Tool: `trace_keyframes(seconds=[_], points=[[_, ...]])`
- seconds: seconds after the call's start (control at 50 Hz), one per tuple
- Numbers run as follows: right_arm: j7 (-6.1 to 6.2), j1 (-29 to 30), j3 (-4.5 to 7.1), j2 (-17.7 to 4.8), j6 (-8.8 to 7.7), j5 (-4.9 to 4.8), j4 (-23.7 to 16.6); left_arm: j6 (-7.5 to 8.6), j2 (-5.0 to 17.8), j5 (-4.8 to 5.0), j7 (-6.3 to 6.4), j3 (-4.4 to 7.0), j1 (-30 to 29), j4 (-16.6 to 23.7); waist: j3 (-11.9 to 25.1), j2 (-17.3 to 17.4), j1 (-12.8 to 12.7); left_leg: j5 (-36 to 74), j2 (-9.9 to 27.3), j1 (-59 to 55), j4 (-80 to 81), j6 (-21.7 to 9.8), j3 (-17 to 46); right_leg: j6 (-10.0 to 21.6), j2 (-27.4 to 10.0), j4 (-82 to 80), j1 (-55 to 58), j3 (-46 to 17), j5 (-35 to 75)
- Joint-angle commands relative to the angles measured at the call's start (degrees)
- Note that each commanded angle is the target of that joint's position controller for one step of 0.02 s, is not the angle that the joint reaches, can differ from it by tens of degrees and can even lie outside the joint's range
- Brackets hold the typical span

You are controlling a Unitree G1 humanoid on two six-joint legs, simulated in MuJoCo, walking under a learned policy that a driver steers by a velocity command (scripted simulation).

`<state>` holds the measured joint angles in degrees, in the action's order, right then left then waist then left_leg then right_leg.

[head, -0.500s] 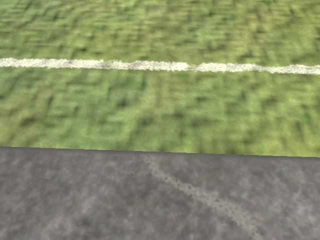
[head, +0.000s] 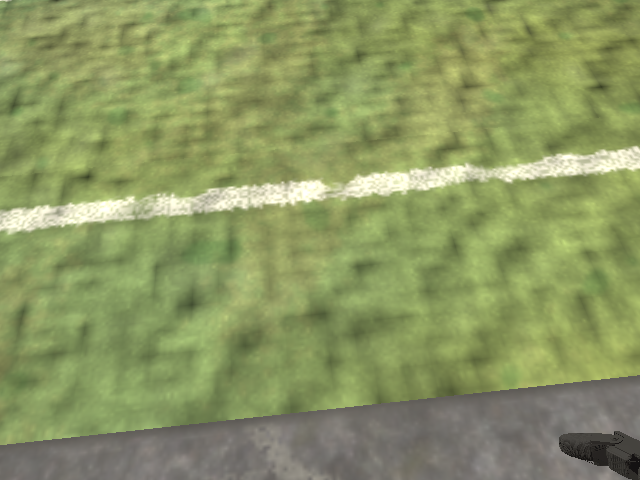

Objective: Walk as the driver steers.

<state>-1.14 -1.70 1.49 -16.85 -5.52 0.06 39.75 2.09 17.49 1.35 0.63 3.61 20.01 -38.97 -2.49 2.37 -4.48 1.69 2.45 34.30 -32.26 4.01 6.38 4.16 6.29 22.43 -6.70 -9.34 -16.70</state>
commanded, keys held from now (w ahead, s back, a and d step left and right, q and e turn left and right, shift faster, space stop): w+e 0.02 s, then e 0.26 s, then no key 0.72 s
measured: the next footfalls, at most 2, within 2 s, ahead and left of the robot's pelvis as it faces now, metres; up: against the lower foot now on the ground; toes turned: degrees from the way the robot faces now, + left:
left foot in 0.08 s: +0.23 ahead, +0.14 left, +0.00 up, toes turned -7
right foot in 0.54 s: +0.22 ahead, -0.12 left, +0.00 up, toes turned -15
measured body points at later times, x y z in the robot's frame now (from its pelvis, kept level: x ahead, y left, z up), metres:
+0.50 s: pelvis +0.17 +0.03 +0.00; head +0.20 +0.01 +0.45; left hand +0.42 +0.23 -0.08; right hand +0.19 -0.28 -0.12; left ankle +0.19 +0.15 -0.74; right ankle +0.19 -0.11 -0.72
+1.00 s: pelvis +0.19 +0.02 -0.01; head +0.20 +0.02 +0.44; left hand +0.40 +0.22 -0.12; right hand +0.21 -0.26 -0.13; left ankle +0.22 +0.14 -0.74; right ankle +0.19 -0.11 -0.74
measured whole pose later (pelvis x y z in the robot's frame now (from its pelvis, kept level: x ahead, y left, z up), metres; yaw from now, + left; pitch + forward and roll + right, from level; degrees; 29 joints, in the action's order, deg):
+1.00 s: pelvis +0.19 +0.02 -0.01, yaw -17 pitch -2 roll +0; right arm 0.4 -10.6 0.9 -14.6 -0.4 0.8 53.0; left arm -1.4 13.7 -1.1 1.2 2.0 9.1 -44.5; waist -1.7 -0.7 0.3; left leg -16.5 1.6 10.8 -28.9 1.1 -0.4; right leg -0.2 0.5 28.3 -14.0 -1.4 -12.8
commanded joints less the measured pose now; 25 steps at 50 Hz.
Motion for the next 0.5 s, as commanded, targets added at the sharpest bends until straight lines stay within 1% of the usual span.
trace_keyframes(seconds=[0.02,0.04,0.06,0.08,0.1,0.12,0.14,0.16,0.18,0.2,0.22,0.24,0.26,0.3,0.34,0.36,0.4,0.46,0.48,0.5], points=[[-0.33,3.4,2.33,-7.0,-1.54,-0.55,-4.6,0.25,8.9,0.25,0.54,2.71,0.8,2.3,2.5,-8.9,1.4,-1.7,-2.2,-8.4,3.6,-1.5,-0.7,6.8,-13.8,-1.8,-2.2,-13.2,10.1],[-0.24,1.9,2.85,-7.8,-1.78,-0.33,-4.3,-0.05,9.0,0.05,0.65,2.83,-0.1,2.3,2.2,-9.9,2.5,-4.3,-2.5,-10.0,4.6,-2.6,-1.0,6.0,-13.7,0.9,-1.3,-14.4,13.3],[0.0,-1.7,3.43,-8.3,-2.08,0.13,-3.4,-0.44,8.2,-0.03,0.74,2.66,-1.3,2.7,3.3,-10.3,4.7,-3.3,-2.9,-14.7,7.3,-3.9,-2.3,4.4,-11.9,5.1,-1.3,-14.0,17.2],[0.36,-6.3,4.12,-9.9,-2.46,1.11,-3.0,-0.53,5.9,-0.26,0.72,1.93,-1.7,3.4,7.9,-9.1,7.0,1.3,0.4,-23.9,8.2,-6.2,-0.8,1.9,-8.3,14.0,-3.0,-11.5,19.2],[0.86,-13.7,4.91,-13.5,-2.36,2.09,-2.8,-0.59,2.6,-1.52,0.99,0.74,-0.7,5.2,17.2,-0.4,8.8,14.2,11.7,-39.3,5.0,-9.8,9.3,-1.2,-3.8,30.9,-11.0,-6.0,4.2],[0.38,-15.2,5.46,-15.7,-1.09,2.14,-1.1,-0.4,1.2,-0.09,0.79,0.12,10.2,5.7,23.7,18.6,3.5,14.9,24.4,-53.1,7.5,-20.6,33.1,-4.5,1.8,46.5,-28.7,-1.4,-24.1],[0.19,-13.1,4.32,-9.9,-0.43,0.59,-2.7,-0.92,7.8,0.36,1.07,1.44,10.2,3.5,20.3,10.1,4.8,7.0,23.3,-49.3,9.0,-19.4,32.6,-6.0,-3.3,52.9,-32.7,-3.0,-20.3],[0.56,-10.8,3.3,-6.3,0.22,0.39,-3.7,-1.68,10.4,0.24,1.17,2.35,3.3,4.2,13.8,5.3,6.6,7.9,20.1,-42.9,9.2,-17.0,21.7,-6.9,-4.8,54.2,-33.8,-0.9,-16.2],[0.67,-8.0,2.75,-5.3,0.87,0.73,-3.8,-2.45,10.3,-0.16,1.48,2.6,0.1,4.8,10.4,1.7,5.9,11.8,17.2,-36.5,9.7,-15.8,14.5,-7.6,-6.6,53.0,-32.2,1.0,-13.5],[0.78,-6.1,2.57,-4.8,1.33,0.68,-3.3,-3.07,9.8,-0.54,1.61,2.85,-1.5,5.6,7.2,2.1,4.9,14.6,15.1,-31.1,10.5,-15.6,9.9,-8.0,-8.1,50.6,-31.3,1.8,-12.0],[0.94,-5.4,2.63,-5.3,1.45,1.06,-2.6,-3.72,8.1,-0.28,1.46,2.63,-0.8,5.7,5.8,3.9,3.7,15.1,13.2,-26.3,12.3,-15.1,5.7,-8.0,-9.1,48.3,-27.8,3.2,-10.6],[1.04,-5.0,2.84,-5.7,1.38,1.3,-2.0,-4.11,6.3,-0.08,1.44,2.2,-0.5,5.8,5.1,5.4,3.5,16.0,12.0,-24.0,14.0,-15.5,2.7,-8.2,-8.9,46.0,-26.2,4.8,-9.3],[1.2,-4.7,3.1,-6.4,1.39,1.34,-1.5,-4.3,5.0,-0.06,1.48,1.84,-1.0,6.3,5.1,6.1,3.5,17.8,12.2,-24.0,15.0,-16.4,1.0,-8.6,-8.9,43.5,-26.2,5.7,-8.4],[1.6,-5.1,3.63,-7.7,1.68,0.96,-0.3,-4.4,4.0,-0.61,1.39,1.38,-3.1,7.4,6.7,5.1,4.1,20.7,14.0,-25.9,15.8,-18.0,-0.3,-8.8,-9.6,38.7,-26.2,5.8,-5.6],[1.77,-4.4,3.79,-8.4,2.34,0.42,0.5,-4.3,3.4,-0.97,1.0,1.01,-4.3,7.8,8.6,3.8,4.1,20.4,14.1,-26.6,15.9,-18.3,-2.5,-8.4,-9.8,33.1,-23.3,6.0,-1.5],[1.75,-3.7,3.8,-8.7,2.67,0.2,0.7,-4.27,3.2,-1.01,0.76,0.87,-5.0,7.9,8.8,3.8,4.1,19.3,13.8,-26.0,16.0,-18.1,-3.9,-8.1,-9.6,30.2,-21.2,6.5,0.2],[1.45,-3.3,3.84,-9.3,3.15,-0.3,1.5,-4.29,3.3,-1.08,0.3,0.7,-7.0,8.3,8.2,4.1,4.7,16.4,13.2,-25.2,16.1,-17.6,-5.6,-7.5,-9.0,24.7,-17.8,7.6,2.3],[0.85,-4.7,3.95,-10.4,3.75,-1.09,3.2,-4.46,3.9,-1.13,-0.23,0.8,-10.0,9.4,7.1,4.4,5.6,11.7,13.9,-27.3,14.2,-16.9,-4.8,-6.2,-8.0,17.0,-15.3,8.5,1.4],[0.77,-4.6,3.89,-10.6,3.95,-1.47,3.6,-4.42,3.9,-1.12,-0.39,0.88,-10.0,9.4,6.8,4.5,5.2,10.0,13.8,-27.6,12.7,-16.2,-4.5,-5.5,-7.6,12.9,-13.5,9.0,2.4],[0.78,-4.2,3.69,-10.3,4.08,-1.93,4.0,-4.23,3.8,-1.15,-0.54,0.97,-9.1,9.0,6.6,4.4,4.3,7.7,13.0,-27.0,10.6,-14.8,-4.8,-4.3,-6.7,6.8,-10.0,10.0,6.1]])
